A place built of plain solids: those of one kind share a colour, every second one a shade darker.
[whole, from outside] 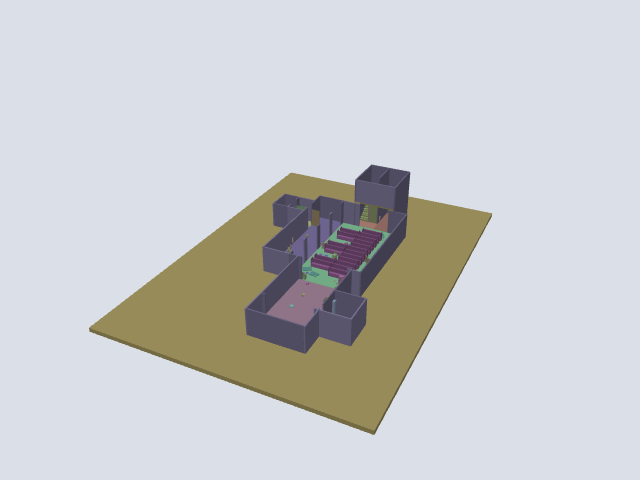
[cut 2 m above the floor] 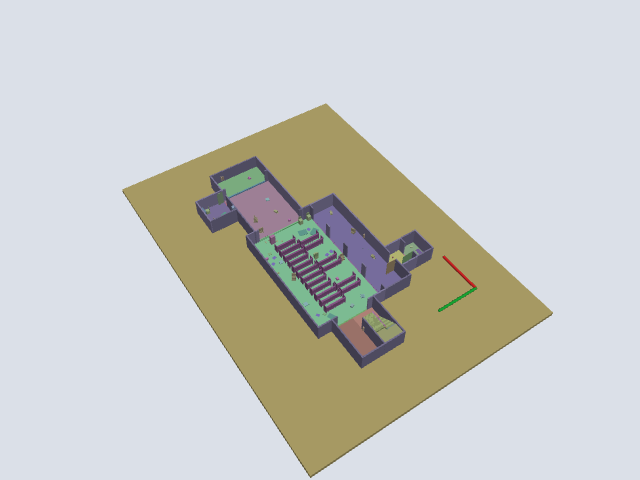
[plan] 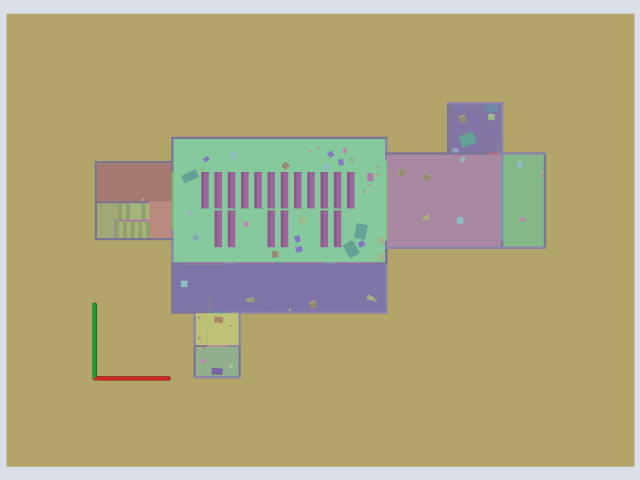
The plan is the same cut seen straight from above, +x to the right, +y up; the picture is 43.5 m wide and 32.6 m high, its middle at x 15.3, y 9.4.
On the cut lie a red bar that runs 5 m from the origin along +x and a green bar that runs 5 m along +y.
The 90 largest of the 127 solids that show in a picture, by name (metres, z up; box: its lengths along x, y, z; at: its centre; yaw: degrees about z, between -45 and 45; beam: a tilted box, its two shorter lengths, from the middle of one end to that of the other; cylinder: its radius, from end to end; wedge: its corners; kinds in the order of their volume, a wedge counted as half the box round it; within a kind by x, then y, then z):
{
 "under_1": {"box": [42.66, 30.77, 0.5], "at": [15.33, 9.38, -0.33]},
 "wall_1": {"box": [0.16, 2.35, 6.74], "at": [0.08, 10.72, 3.07]},
 "wall_2": {"box": [0.16, 2.58, 6.74], "at": [0.08, 13.31, 3.07]},
 "wall_3": {"box": [3.72, 0.13, 6.74], "at": [1.86, 11.96, 3.07]},
 "wall_4": {"box": [5.35, 0.16, 6.74], "at": [2.67, 9.46, 3.07]},
 "wall_5": {"box": [5.35, 0.16, 6.74], "at": [2.67, 14.69, 3.07]},
 "wall_6": {"box": [0.16, 3.21, 3.44], "at": [5.27, 6.16, 1.42]},
 "wall_7": {"box": [0.16, 1.5, 3.44], "at": [5.27, 8.64, 1.42]},
 "wall_8": {"box": [0.16, 1.5, 3.44], "at": [5.27, 15.51, 1.42]},
 "wall_9": {"box": [0.13, 0.6, 3.44], "at": [5.29, 9.84, 1.42]},
 "wall_10": {"box": [0.13, 5.06, 3.0], "at": [5.29, 12.07, 4.94]},
 "wall_11": {"box": [0.13, 0.61, 3.44], "at": [5.29, 14.3, 1.42]},
 "wall_12": {"box": [0.81, 0.13, 3.44], "at": [5.59, 7.83, 1.42]},
 "wall_13": {"box": [2.57, 0.13, 3.44], "at": [6.47, 4.49, 1.42]},
 "wall_14": {"box": [0.16, 1.97, 3.44], "at": [6.79, 1.15, 1.42]},
 "wall_15": {"box": [0.16, 2.13, 3.44], "at": [6.79, 3.33, 1.42]},
 "wall_16": {"box": [3.21, 0.16, 3.44], "at": [8.31, 0.08, 1.42]},
 "wall_17": {"box": [0.7, 0.13, 3.44], "at": [9.09, 7.83, 1.42]},
 "wall_18": {"box": [0.9, 0.13, 3.44], "at": [9.47, 2.19, 1.42]},
 "wall_19": {"box": [0.16, 1.97, 3.44], "at": [9.84, 1.15, 1.42]},
 "wall_20": {"box": [0.16, 2.13, 3.44], "at": [9.84, 3.33, 1.42]},
 "wall_21": {"box": [0.7, 0.13, 3.44], "at": [12.53, 7.83, 1.42]},
 "wall_22": {"box": [14.69, 0.16, 3.44], "at": [12.54, 16.34, 1.42]},
 "wall_23": {"box": [11.02, 0.13, 3.44], "at": [14.37, 4.49, 1.42]},
 "wall_24": {"box": [10.12, 0.031, 3.44], "at": [14.82, 4.41, 1.42]},
 "wall_25": {"box": [0.71, 0.13, 3.44], "at": [15.98, 7.83, 1.42]},
 "wall_26": {"box": [0.81, 0.13, 3.44], "at": [19.48, 7.83, 1.42]},
 "wall_27": {"box": [0.16, 3.21, 3.44], "at": [19.8, 6.16, 1.42]},
 "wall_28": {"box": [0.16, 0.91, 3.44], "at": [19.8, 8.34, 1.42]},
 "wall_29": {"box": [0.16, 0.91, 3.44], "at": [19.8, 15.81, 1.42]},
 "wall_30": {"box": [4.37, 0.031, 3.44], "at": [21.91, 15.34, 1.42]},
 "wall_31": {"box": [6.94, 0.13, 3.44], "at": [23.19, 15.26, 1.42]},
 "wall_32": {"box": [0.16, 3.25, 3.44], "at": [24.01, 16.98, 1.42]},
 "wall_33": {"box": [10.94, 0.16, 3.44], "at": [25.19, 8.88, 1.42]},
 "wall_34": {"box": [3.84, 0.16, 3.44], "at": [25.85, 18.68, 1.42]},
 "wall_35": {"box": [0.16, 3.25, 3.44], "at": [27.69, 16.98, 1.42]},
 "wall_36": {"box": [3.2, 0.13, 3.44], "at": [29.06, 15.26, 1.42]},
 "wall_37": {"box": [3.05, 0.031, 3.44], "at": [29.14, 15.34, 1.42]},
 "wall_38": {"box": [0.16, 6.24, 3.44], "at": [30.58, 12.07, 1.42]},
 "floor_nave_1": {"box": [14.37, 8.37, 0.5], "at": [12.54, 12.07, -0.25]},
 "stair_1": {"box": [0.29, 1.12, 1.93], "at": [1.52, 10.11, 0.66]},
 "stair_2": {"box": [0.55, 1.12, 1.75], "at": [1.65, 10.11, 0.57]},
 "stair_3": {"box": [0.81, 1.12, 1.57], "at": [1.78, 10.11, 0.48]},
 "stair_4": {"box": [1.07, 1.12, 1.39], "at": [1.91, 10.11, 0.39]},
 "stair_5": {"box": [1.33, 1.12, 1.21], "at": [2.04, 10.11, 0.3]},
 "stair_6": {"box": [1.59, 1.12, 1.02], "at": [2.17, 10.11, 0.21]},
 "stair_7": {"box": [1.85, 1.12, 0.84], "at": [2.3, 10.11, 0.12]},
 "stair_8": {"box": [2.11, 1.12, 0.66], "at": [2.43, 10.11, 0.03]},
 "stair_9": {"box": [2.37, 1.12, 0.48], "at": [2.56, 10.11, -0.06]},
 "stair_10": {"box": [2.11, 1.12, 2.29], "at": [2.67, 11.34, 0.85]},
 "stair_11": {"box": [1.85, 1.12, 2.47], "at": [2.8, 11.34, 0.94]},
 "stair_12": {"box": [1.59, 1.12, 2.65], "at": [2.93, 11.34, 1.03]},
 "stair_13": {"box": [1.33, 1.12, 2.84], "at": [3.06, 11.34, 1.12]},
 "stair_14": {"box": [0.55, 1.12, 3.38], "at": [3.45, 11.34, 1.39]},
 "stair_15": {"box": [0.29, 1.12, 3.56], "at": [3.58, 11.34, 1.48]},
 "floor_chancel_1": {"box": [7.76, 6.24, 0.66], "at": [23.73, 12.07, -0.17]},
 "floor_aisle_1": {"box": [14.37, 3.21, 0.5], "at": [12.54, 6.16, -0.25]},
 "floor_sanctuary_1": {"box": [2.76, 6.24, 0.85], "at": [29.12, 12.07, -0.07]},
 "floor_tower_1": {"box": [5.06, 2.58, 0.5], "at": [2.69, 13.31, -0.25]},
 "floor_tower_2": {"box": [1.5, 2.48, 0.5], "at": [4.47, 10.79, -0.25]},
 "pew_1": {"box": [0.38, 2.49, 0.44], "at": [7.55, 12.78, 0.22]},
 "pew_2": {"box": [0.38, 2.49, 0.44], "at": [8.45, 10.15, 0.22]},
 "pew_3": {"box": [0.38, 2.49, 0.44], "at": [8.45, 12.78, 0.22]},
 "pew_4": {"box": [0.38, 2.49, 0.44], "at": [9.35, 10.15, 0.22]},
 "pew_5": {"box": [0.38, 2.49, 0.44], "at": [9.35, 12.78, 0.22]},
 "pew_6": {"box": [0.38, 2.49, 0.44], "at": [10.25, 12.78, 0.22]},
 "pew_7": {"box": [0.38, 2.49, 0.44], "at": [11.15, 12.78, 0.22]},
 "pew_8": {"box": [0.38, 2.49, 0.44], "at": [12.05, 10.15, 0.22]},
 "pew_9": {"box": [0.38, 2.49, 0.44], "at": [12.05, 12.78, 0.22]},
 "pew_10": {"box": [0.38, 2.49, 0.44], "at": [12.95, 10.15, 0.22]},
 "pew_11": {"box": [0.38, 2.49, 0.44], "at": [12.95, 12.78, 0.22]},
 "pew_12": {"box": [0.38, 2.49, 0.44], "at": [13.85, 12.78, 0.22]},
 "pew_13": {"box": [0.38, 2.49, 0.44], "at": [14.75, 12.78, 0.22]},
 "pew_14": {"box": [0.38, 2.49, 0.44], "at": [15.65, 10.15, 0.22]},
 "pew_15": {"box": [0.38, 2.49, 0.44], "at": [15.65, 12.78, 0.22]},
 "pew_16": {"box": [0.18, 2.4, 0.49], "at": [16.33, 10.15, 0.69]},
 "pew_17": {"box": [0.38, 2.49, 0.44], "at": [16.55, 10.15, 0.22]},
 "pew_18": {"box": [0.38, 2.49, 0.44], "at": [16.55, 12.78, 0.22]},
 "pew_19": {"box": [0.18, 2.4, 0.49], "at": [17.23, 12.78, 0.69]},
 "pew_20": {"box": [0.38, 2.49, 0.44], "at": [17.45, 12.78, 0.22]},
 "floor_vestry_1": {"box": [3.52, 3.28, 0.66], "at": [25.85, 16.96, -0.17]},
 "stair_landing_1": {"box": [1.22, 1.23, 2.11], "at": [0.77, 10.16, 0.76]},
 "stair_landing_2": {"box": [1.48, 1.12, 2.11], "at": [0.9, 11.34, 0.76]},
 "floor_porch_lobby_1": {"box": [2.89, 2.16, 0.5], "at": [8.31, 3.34, -0.25]},
 "floor_porch_1": {"box": [2.89, 1.97, 0.5], "at": [8.31, 1.15, -0.25]},
 "floor_gap_sanctuary_step_1": {"box": [0.13, 5.44, 0.85], "at": [27.68, 12.07, -0.07]},
 "floor_gap_chancel_step_1": {"box": [0.13, 5.44, 0.66], "at": [19.79, 12.07, -0.17]},
 "lectern_1": {"box": [0.42, 0.56, 1.2], "at": [18.72, 13.68, 0.6], "yaw": -2.0},
 "floor_gap_tower_arch_1": {"box": [0.13, 3.86, 0.5], "at": [5.29, 12.07, -0.25]},
 "billy_1": {"box": [0.42, 0.28, 2.02], "at": [24.51, 15.47, 1.17]}
}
